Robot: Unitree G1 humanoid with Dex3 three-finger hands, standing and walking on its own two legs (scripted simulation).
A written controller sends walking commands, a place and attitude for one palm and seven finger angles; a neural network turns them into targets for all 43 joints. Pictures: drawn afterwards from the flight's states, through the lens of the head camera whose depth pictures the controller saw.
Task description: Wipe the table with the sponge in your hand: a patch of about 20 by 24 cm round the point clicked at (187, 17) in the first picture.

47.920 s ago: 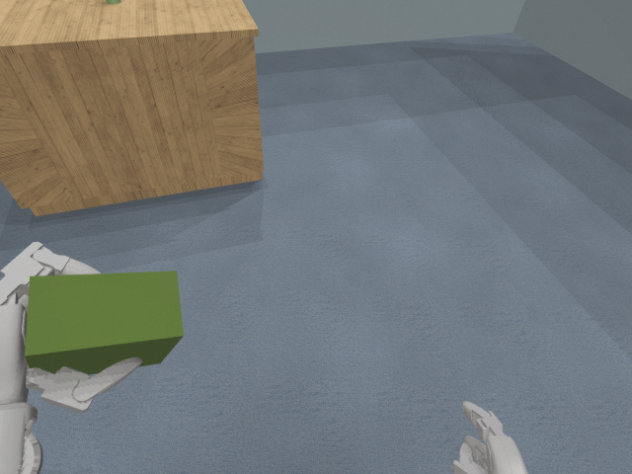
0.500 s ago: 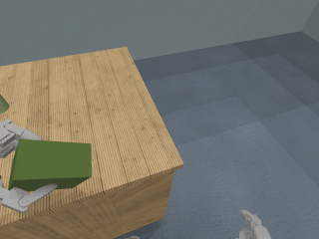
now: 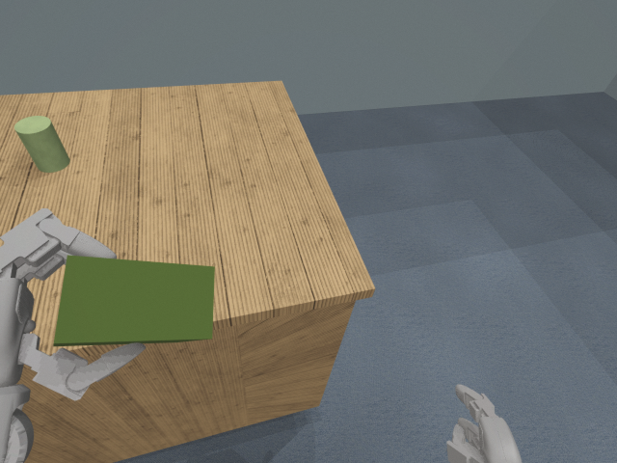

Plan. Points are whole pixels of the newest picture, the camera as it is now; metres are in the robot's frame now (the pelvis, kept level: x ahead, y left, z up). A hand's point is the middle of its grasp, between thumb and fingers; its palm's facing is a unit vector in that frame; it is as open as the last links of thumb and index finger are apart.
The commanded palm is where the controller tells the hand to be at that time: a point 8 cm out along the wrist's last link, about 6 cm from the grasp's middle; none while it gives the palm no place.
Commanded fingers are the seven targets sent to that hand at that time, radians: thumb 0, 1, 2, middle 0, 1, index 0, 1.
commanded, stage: step back with the hand held close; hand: left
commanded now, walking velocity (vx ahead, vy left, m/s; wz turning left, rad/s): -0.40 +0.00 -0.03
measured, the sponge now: (153, 307) +0.23 +0.18 +0.15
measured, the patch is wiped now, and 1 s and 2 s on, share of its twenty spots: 1.00 1.00 1.00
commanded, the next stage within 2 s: stop stepping back and stand still in 0.36 s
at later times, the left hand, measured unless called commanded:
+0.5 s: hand out of the picture +0.06 +0.19 +0.18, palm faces +0.25 -0.88 -0.40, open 10.5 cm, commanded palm +0.02 +0.24 +0.21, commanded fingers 0.00 0.10 1.30 -1.20 -1.60 -1.20 -1.60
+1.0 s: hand out of the picture -0.07 +0.20 +0.17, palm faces +0.34 -0.88 -0.31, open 10.5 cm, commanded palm -0.12 +0.26 +0.21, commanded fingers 0.00 0.10 1.30 -1.20 -1.60 -1.20 -1.60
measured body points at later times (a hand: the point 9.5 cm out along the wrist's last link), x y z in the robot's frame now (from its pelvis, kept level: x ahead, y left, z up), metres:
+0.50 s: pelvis -0.16 -0.03 +0.02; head -0.16 -0.02 +0.47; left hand +0.04 +0.23 +0.20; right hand -0.02 -0.28 -0.06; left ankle -0.19 +0.12 -0.65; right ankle -0.11 -0.13 -0.72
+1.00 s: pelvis -0.29 -0.02 +0.01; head -0.31 -0.02 +0.46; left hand -0.09 +0.25 +0.19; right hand -0.14 -0.25 -0.09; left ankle -0.28 +0.10 -0.66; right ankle -0.22 -0.11 -0.72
